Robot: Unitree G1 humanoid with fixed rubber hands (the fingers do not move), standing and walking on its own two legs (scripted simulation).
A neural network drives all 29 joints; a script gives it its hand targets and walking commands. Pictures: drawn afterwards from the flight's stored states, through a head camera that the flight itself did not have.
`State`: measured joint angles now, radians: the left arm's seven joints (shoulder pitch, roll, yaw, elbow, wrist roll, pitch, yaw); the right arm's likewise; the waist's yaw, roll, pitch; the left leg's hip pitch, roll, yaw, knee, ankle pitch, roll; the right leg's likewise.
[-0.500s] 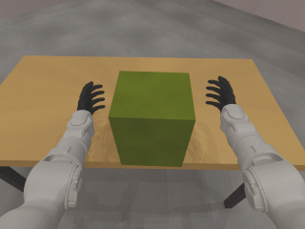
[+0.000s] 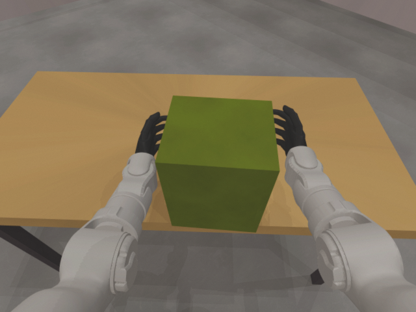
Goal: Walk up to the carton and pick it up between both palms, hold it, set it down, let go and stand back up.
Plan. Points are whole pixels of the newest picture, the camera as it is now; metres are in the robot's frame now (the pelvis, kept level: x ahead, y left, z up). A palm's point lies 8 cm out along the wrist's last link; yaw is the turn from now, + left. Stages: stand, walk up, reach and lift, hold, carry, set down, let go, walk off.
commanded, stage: reach and lift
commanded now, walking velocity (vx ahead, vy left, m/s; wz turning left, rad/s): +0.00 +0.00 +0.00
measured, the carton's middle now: (217, 168) +0.41 +0.02 +0.03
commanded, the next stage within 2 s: none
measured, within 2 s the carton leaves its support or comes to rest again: leaves its support in 1.48 s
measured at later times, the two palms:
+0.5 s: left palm (146, 153) +0.40 +0.16 +0.08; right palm (293, 150) +0.42 -0.13 +0.09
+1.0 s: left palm (146, 154) +0.40 +0.16 +0.08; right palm (292, 151) +0.42 -0.13 +0.09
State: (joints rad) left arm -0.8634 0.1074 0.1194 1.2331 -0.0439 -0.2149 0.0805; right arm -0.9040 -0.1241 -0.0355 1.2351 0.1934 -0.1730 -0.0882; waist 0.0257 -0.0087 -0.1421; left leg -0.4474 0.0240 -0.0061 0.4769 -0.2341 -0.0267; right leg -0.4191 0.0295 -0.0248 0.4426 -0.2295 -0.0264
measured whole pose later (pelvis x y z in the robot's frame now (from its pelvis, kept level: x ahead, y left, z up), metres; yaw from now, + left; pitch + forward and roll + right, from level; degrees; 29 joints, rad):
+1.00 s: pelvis -0.01 -0.01 +0.00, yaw +0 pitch +12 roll +0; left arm -0.80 0.03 0.41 1.04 0.27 -0.19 0.02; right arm -0.85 0.07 -0.53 1.04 -0.34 -0.21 -0.10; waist 0.03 -0.01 -0.11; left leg -0.43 0.02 -0.01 0.43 -0.19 -0.02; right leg -0.42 0.03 -0.02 0.42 -0.20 -0.03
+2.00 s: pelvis -0.04 -0.01 +0.00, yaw +0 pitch +9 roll +0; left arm -0.73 -0.02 0.39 1.00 0.27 -0.22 0.07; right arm -0.81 0.07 -0.53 1.08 -0.35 -0.37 -0.13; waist 0.04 -0.01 -0.12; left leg -0.43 0.02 -0.01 0.40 -0.14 -0.02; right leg -0.42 0.03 -0.03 0.41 -0.15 -0.03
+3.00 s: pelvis -0.06 -0.01 +0.00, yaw +0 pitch +3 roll +0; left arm -0.74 -0.01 0.30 0.53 0.18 0.48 0.07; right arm -0.85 -0.02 -0.19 0.85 0.10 0.16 -0.19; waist -0.02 -0.05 -0.15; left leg -0.32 0.02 -0.01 0.40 -0.13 -0.02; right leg -0.31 0.03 -0.03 0.41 -0.15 -0.03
